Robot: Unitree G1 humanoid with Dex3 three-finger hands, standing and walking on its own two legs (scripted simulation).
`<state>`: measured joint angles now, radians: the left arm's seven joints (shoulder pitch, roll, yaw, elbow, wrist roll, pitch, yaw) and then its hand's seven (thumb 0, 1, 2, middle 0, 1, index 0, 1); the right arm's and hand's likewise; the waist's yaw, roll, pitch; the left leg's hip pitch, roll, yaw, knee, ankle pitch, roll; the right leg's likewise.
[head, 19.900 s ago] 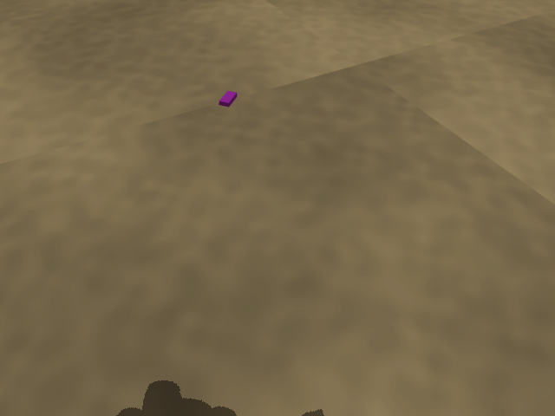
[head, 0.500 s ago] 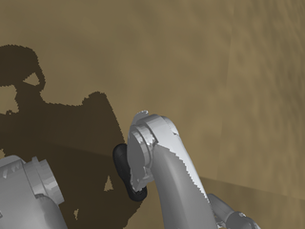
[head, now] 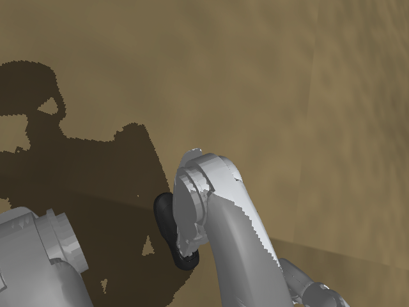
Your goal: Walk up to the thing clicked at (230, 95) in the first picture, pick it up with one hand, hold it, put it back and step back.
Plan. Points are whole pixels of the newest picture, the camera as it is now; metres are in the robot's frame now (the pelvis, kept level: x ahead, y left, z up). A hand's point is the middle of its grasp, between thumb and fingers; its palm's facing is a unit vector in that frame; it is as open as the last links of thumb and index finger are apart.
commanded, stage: settle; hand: left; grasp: from above
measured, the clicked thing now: out of the picture +0.44 +0.38 -0.29
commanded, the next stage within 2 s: lift in 0.84 s
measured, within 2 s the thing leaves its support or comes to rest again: leaves its support in 0.28 s
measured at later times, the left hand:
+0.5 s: hand out of the picture +0.43 +0.39 -0.19, palm faces -0.37 -0.15 -0.92, open 9.1 cm
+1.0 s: hand out of the picture +0.42 +0.38 -0.13, palm faces -0.44 -0.13 -0.89, open 9.1 cm
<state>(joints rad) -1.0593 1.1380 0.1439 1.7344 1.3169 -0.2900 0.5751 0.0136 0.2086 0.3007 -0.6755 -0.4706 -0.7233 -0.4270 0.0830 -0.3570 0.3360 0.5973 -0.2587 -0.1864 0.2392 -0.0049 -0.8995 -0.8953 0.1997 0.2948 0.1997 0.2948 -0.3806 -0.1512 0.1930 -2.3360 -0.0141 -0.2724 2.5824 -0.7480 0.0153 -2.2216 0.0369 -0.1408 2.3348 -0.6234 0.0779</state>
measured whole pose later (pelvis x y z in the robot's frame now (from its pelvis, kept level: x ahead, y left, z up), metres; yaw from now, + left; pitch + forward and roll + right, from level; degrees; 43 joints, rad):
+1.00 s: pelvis +0.00 -0.01 +0.03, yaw +6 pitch +34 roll -12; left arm -0.97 0.89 0.14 1.33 1.27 -0.25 0.24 0.02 0.13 0.25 -0.85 -0.29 -0.89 -0.26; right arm 0.17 -0.33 0.12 0.63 -0.13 -0.02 0.18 0.00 -0.90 -0.89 0.20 0.30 0.20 0.29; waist -0.26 -0.01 -0.01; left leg -2.34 -0.04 -0.18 2.42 -0.68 0.00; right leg -2.24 -0.02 -0.07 2.26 -0.62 0.06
